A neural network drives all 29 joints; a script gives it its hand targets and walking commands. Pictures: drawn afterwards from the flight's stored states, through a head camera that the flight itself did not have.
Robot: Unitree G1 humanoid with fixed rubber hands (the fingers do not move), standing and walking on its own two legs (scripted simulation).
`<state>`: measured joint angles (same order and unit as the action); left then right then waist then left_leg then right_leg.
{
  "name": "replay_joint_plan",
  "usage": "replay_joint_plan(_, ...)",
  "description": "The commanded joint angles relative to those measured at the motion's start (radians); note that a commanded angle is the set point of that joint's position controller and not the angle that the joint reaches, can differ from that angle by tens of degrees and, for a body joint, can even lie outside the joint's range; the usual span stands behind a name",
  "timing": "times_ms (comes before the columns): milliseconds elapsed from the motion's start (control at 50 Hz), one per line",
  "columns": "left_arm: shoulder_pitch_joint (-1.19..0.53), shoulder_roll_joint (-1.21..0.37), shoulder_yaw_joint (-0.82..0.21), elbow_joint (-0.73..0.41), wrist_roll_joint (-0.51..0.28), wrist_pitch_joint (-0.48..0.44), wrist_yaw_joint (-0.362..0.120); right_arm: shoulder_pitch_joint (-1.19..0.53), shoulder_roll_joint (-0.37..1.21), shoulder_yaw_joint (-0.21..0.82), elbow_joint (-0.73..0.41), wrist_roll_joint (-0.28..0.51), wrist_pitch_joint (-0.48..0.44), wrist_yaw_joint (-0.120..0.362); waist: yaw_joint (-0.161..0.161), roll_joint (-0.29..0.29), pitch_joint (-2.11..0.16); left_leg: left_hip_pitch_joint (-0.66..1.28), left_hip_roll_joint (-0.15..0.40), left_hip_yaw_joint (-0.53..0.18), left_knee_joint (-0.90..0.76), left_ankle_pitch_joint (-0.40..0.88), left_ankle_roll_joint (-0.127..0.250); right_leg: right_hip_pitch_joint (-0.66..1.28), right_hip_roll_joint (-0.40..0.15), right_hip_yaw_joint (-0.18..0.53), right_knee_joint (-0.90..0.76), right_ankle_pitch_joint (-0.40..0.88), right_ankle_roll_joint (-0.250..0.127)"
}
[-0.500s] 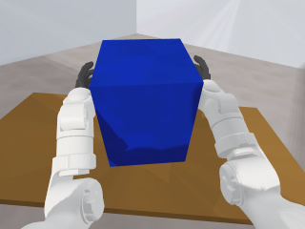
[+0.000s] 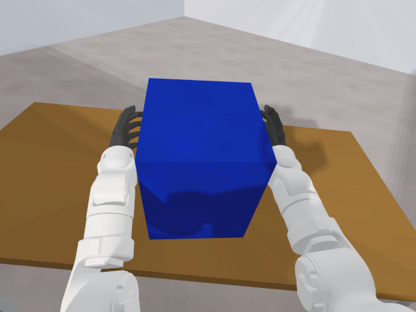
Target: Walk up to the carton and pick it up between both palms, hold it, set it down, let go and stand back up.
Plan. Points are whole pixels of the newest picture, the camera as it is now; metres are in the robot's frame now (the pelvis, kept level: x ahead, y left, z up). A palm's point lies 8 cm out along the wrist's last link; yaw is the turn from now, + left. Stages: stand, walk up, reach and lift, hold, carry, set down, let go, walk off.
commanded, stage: set down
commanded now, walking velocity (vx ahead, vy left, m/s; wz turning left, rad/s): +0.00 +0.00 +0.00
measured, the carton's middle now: (199, 162) +0.38 -0.02 +0.13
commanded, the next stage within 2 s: none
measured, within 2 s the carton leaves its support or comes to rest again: neither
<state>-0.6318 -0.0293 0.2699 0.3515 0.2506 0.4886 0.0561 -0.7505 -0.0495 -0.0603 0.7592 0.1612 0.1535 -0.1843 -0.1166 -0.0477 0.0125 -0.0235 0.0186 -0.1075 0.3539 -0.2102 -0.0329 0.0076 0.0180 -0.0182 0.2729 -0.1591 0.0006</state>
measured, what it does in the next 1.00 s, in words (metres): stands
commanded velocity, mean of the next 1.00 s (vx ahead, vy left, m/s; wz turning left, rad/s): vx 0.00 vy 0.00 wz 0.00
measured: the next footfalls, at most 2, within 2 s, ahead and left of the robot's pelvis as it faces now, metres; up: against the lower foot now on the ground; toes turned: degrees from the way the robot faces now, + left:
none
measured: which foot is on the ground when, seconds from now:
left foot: down 0.00-1.00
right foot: down 0.00-1.00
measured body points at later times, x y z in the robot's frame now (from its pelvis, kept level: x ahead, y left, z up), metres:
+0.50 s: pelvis +0.00 +0.00 +0.00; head -0.04 +0.02 +0.45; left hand +0.40 +0.12 +0.15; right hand +0.39 -0.17 +0.16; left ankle +0.00 +0.14 -0.75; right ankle +0.00 -0.12 -0.75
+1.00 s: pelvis +0.01 -0.01 +0.00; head -0.01 +0.01 +0.45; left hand +0.41 +0.11 +0.11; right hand +0.40 -0.19 +0.13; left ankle +0.00 +0.14 -0.75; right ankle +0.00 -0.12 -0.75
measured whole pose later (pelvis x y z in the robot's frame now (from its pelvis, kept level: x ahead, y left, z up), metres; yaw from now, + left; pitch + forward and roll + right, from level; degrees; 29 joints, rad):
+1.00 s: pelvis +0.01 -0.01 +0.00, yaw -2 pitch -2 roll -1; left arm -0.63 -0.09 0.34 0.58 0.31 0.30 0.09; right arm -0.76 -0.02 -0.24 0.95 -0.06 -0.01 -0.08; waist -0.06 -0.03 -0.02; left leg -0.08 0.04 -0.06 0.30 -0.18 -0.05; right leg -0.08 0.03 -0.01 0.27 -0.15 -0.01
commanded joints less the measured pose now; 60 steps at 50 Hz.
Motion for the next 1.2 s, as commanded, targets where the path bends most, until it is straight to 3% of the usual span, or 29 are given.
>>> replay_joint_plan(0, -0.825, -0.636, -0.499, -0.179, -0.127, -0.096, -0.128, -0.855, 0.607, 0.317, -0.377, 0.042, -0.1, 0.14, 0.005, 0.11, -0.581, 0.096, -0.076, 0.096, 0.008, 0.341, -0.025, 0.189, 0.036, -0.057, 0.042, 0.405, 0.054)
replay_joint_plan(40, -0.749, -0.593, -0.403, -0.094, -0.073, -0.069, -0.134, -0.796, 0.567, 0.303, -0.275, 0.025, -0.073, 0.151, 0.038, 0.066, -0.457, 0.05, -0.066, 0.104, -0.03, 0.268, -0.008, 0.162, 0.038, -0.061, 0.029, 0.319, 0.057)
replay_joint_plan(60, -0.745, -0.607, -0.41, -0.104, -0.065, -0.067, -0.14, -0.732, 0.552, 0.273, -0.218, 0.005, -0.063, 0.154, 0.009, 0.069, -0.422, 0.085, -0.054, 0.089, -0.029, 0.299, -0.014, 0.121, 0.046, -0.073, 0.022, 0.311, 0.048)
replay_joint_plan(80, -0.717, -0.577, -0.366, -0.018, -0.042, -0.057, -0.152, -0.761, 0.549, 0.222, -0.205, -0.016, -0.051, 0.159, 0.013, 0.023, -0.386, 0.065, -0.054, 0.097, -0.053, 0.189, 0.006, 0.1, 0.042, -0.069, -0.009, 0.203, 0.051)
replay_joint_plan(180, -0.754, -0.541, -0.234, 0.079, -0.004, -0.074, -0.178, -0.829, 0.556, 0.144, -0.158, -0.074, -0.084, 0.172, 0.031, -0.019, -0.328, -0.009, -0.062, 0.138, -0.093, 0.154, 0.023, 0.112, 0.034, -0.069, -0.011, 0.185, 0.062)
replay_joint_plan(220, -0.756, -0.565, -0.268, 0.011, -0.007, -0.101, -0.162, -0.777, 0.541, 0.143, -0.112, -0.08, -0.104, 0.19, 0.055, 0.036, -0.422, 0.081, -0.047, 0.129, -0.066, 0.247, -0.007, 0.109, 0.05, -0.079, 0.003, 0.229, 0.044)
replay_joint_plan(240, -0.805, -0.572, -0.275, 0.048, -0.007, -0.112, -0.153, -0.794, 0.54, 0.104, -0.101, -0.104, -0.115, 0.189, 0.034, 0.074, -0.408, 0.069, -0.051, 0.13, -0.065, 0.2, -0.016, 0.086, 0.036, -0.074, -0.003, 0.179, 0.043)
replay_joint_plan(260, -0.765, -0.552, -0.232, 0.076, 0.009, -0.121, -0.152, -0.736, 0.56, 0.105, -0.034, -0.117, -0.109, 0.196, 0.051, 0.041, -0.336, 0.052, -0.053, 0.148, -0.071, 0.207, -0.002, 0.069, 0.042, -0.07, -0.007, 0.176, 0.044)
replay_joint_plan(340, -0.8, -0.611, -0.332, -0.014, -0.027, -0.161, -0.123, -0.726, 0.549, 0.102, -0.043, -0.134, -0.161, 0.211, 0.026, 0.106, -0.477, 0.146, -0.043, 0.136, -0.018, 0.387, -0.041, 0.069, 0.047, -0.093, 0.017, 0.283, 0.036)
replay_joint_plan(360, -0.821, -0.629, -0.378, -0.069, -0.043, -0.175, -0.116, -0.754, 0.57, 0.145, -0.118, -0.115, -0.176, 0.209, 0.04, 0.078, -0.548, 0.185, -0.041, 0.125, 0.001, 0.446, -0.042, 0.088, 0.054, -0.092, 0.02, 0.356, 0.044)
replay_joint_plan(380, -0.826, -0.631, -0.379, -0.027, -0.038, -0.177, -0.11, -0.764, 0.568, 0.111, -0.074, -0.13, -0.177, 0.203, 0.014, 0.107, -0.505, 0.175, -0.045, 0.132, 0.0, 0.41, -0.044, 0.066, 0.046, -0.086, 0.01, 0.319, 0.041)
replay_joint_plan(440, -0.71, -0.625, -0.335, 0.045, -0.008, -0.163, -0.105, -0.694, 0.53, 0.08, -0.031, -0.143, -0.174, 0.211, 0.023, 0.106, -0.381, 0.12, -0.044, 0.125, -0.032, 0.33, -0.035, 0.034, 0.039, -0.087, -0.004, 0.256, 0.038)
replay_joint_plan(500, -0.779, -0.618, -0.352, 0.0, -0.037, -0.19, -0.11, -0.736, 0.587, 0.159, -0.124, -0.145, -0.19, 0.2, 0.037, 0.038, -0.49, 0.054, -0.062, 0.137, -0.038, 0.299, -0.009, 0.175, 0.022, -0.068, 0.038, 0.402, 0.063)
replay_joint_plan(560, -0.856, -0.657, -0.41, -0.08, -0.06, -0.222, -0.09, -0.723, 0.6, 0.143, -0.082, -0.139, -0.194, 0.206, 0.02, 0.081, -0.542, 0.099, -0.048, 0.13, -0.035, 0.323, -0.031, 0.119, 0.037, -0.088, 0.038, 0.35, 0.054)
replay_joint_plan(600, -0.775, -0.622, -0.379, -0.007, -0.066, -0.231, -0.101, -0.737, 0.622, 0.18, -0.167, -0.149, -0.201, 0.201, 0.033, 0.011, -0.519, 0.026, -0.061, 0.141, -0.043, 0.285, -0.006, 0.194, 0.023, -0.058, 0.05, 0.454, 0.071)
replay_joint_plan(620, -0.776, -0.594, -0.327, 0.002, -0.039, -0.227, -0.098, -0.677, 0.601, 0.156, -0.077, -0.167, -0.185, 0.206, 0.037, 0.014, -0.488, -0.006, -0.062, 0.143, -0.069, 0.232, 0.009, 0.193, 0.021, -0.054, 0.048, 0.415, 0.073)
replay_joint_plan(640, -0.781, -0.63, -0.353, -0.003, -0.053, -0.233, -0.092, -0.771, 0.611, 0.16, -0.16, -0.15, -0.2, 0.212, 0.053, 0.04, -0.566, 0.028, -0.052, 0.131, -0.059, 0.27, -0.007, 0.171, 0.021, -0.064, 0.06, 0.429, 0.071)
replay_joint_plan(700, -0.71, -0.626, -0.336, 0.044, -0.011, -0.22, -0.089, -0.688, 0.585, 0.132, -0.065, -0.161, -0.192, 0.223, 0.061, 0.07, -0.486, 0.029, -0.049, 0.134, -0.054, 0.294, -0.016, 0.147, 0.03, -0.063, 0.046, 0.384, 0.054)
replay_joint_plan(740, -0.774, -0.642, -0.353, -0.03, -0.041, -0.253, -0.076, -0.698, 0.602, 0.165, -0.085, -0.148, -0.206, 0.23, 0.072, 0.044, -0.578, 0.074, -0.038, 0.128, -0.043, 0.354, -0.018, 0.141, 0.036, -0.07, 0.052, 0.429, 0.058)
replay_joint_plan(780, -0.712, -0.601, -0.293, 0.078, -0.014, -0.242, -0.079, -0.69, 0.58, 0.131, -0.082, -0.175, -0.203, 0.226, 0.071, -0.006, -0.485, 0.039, -0.043, 0.148, -0.056, 0.298, -0.003, 0.15, 0.026, -0.059, 0.038, 0.445, 0.068)
replay_joint_plan(800, -0.686, -0.593, -0.29, 0.11, -0.009, -0.232, -0.085, -0.639, 0.551, 0.101, -0.023, -0.193, -0.194, 0.221, 0.037, 0.014, -0.438, 0.019, -0.047, 0.144, -0.061, 0.275, -0.005, 0.141, 0.022, -0.061, 0.039, 0.448, 0.068)
replay_joint_plan(820, -0.663, -0.585, -0.249, 0.149, 0.019, -0.225, -0.093, -0.66, 0.525, 0.067, -0.005, -0.197, -0.188, 0.228, 0.057, 0.024, -0.403, 0.014, -0.044, 0.142, -0.077, 0.253, -0.003, 0.128, 0.026, -0.074, 0.032, 0.368, 0.058)
replay_joint_plan(840, -0.71, -0.604, -0.263, 0.053, 0.016, -0.247, -0.087, -0.632, 0.572, 0.093, 0.021, -0.196, -0.197, 0.236, 0.08, 0.02, -0.429, 0.025, -0.04, 0.155, -0.076, 0.278, -0.007, 0.129, 0.031, -0.066, 0.043, 0.387, 0.062)
replay_joint_plan(900, -0.752, -0.629, -0.297, 0.06, -0.003, -0.279, -0.078, -0.618, 0.573, 0.064, 0.038, -0.213, -0.224, 0.244, 0.046, 0.072, -0.51, 0.054, -0.041, 0.148, -0.05, 0.331, -0.024, 0.106, 0.022, -0.065, 0.049, 0.443, 0.06)
replay_joint_plan(940, -0.681, -0.618, -0.287, 0.081, 0.005, -0.286, -0.075, -0.602, 0.569, 0.056, 0.003, -0.236, -0.236, 0.242, 0.052, 0.042, -0.516, 0.055, -0.039, 0.153, -0.047, 0.336, -0.021, 0.139, 0.021, -0.067, 0.049, 0.5, 0.06)
replay_joint_plan(980, -0.766, -0.653, -0.343, -0.005, -0.018, -0.321, -0.054, -0.663, 0.581, 0.067, -0.018, -0.221, -0.267, 0.254, 0.065, 0.103, -0.596, 0.064, -0.035, 0.145, -0.028, 0.402, -0.042, 0.115, 0.031, -0.081, 0.07, 0.496, 0.048)
replay_joint_plan(1060, -0.689, -0.611, -0.277, 0.094, 0.004, -0.32, -0.054, -0.613, 0.552, 0.053, 0.015, -0.257, -0.268, 0.261, 0.076, 0.026, -0.497, 0.017, -0.037, 0.153, -0.061, 0.322, -0.014, 0.146, 0.018, -0.072, 0.062, 0.524, 0.062)
replay_joint_plan(1120, -0.711, -0.612, -0.271, 0.118, 0.021, -0.314, -0.053, -0.598, 0.537, 0.006, 0.076, -0.282, -0.264, 0.273, 0.073, 0.056, -0.473, 0.003, -0.034, 0.163, -0.076, 0.255, -0.011, 0.08, 0.015, -0.082, 0.046, 0.38, 0.051)
replay_joint_plan(1180, -0.751, -0.64, -0.291, 0.098, 0.001, -0.355, -0.032, -0.61, 0.554, -0.005, 0.083, -0.297, -0.284, 0.286, 0.078, 0.079, -0.578, 0.049, -0.023, 0.16, -0.037, 0.332, -0.023, 0.016, 0.023, -0.074, 0.043, 0.409, 0.036)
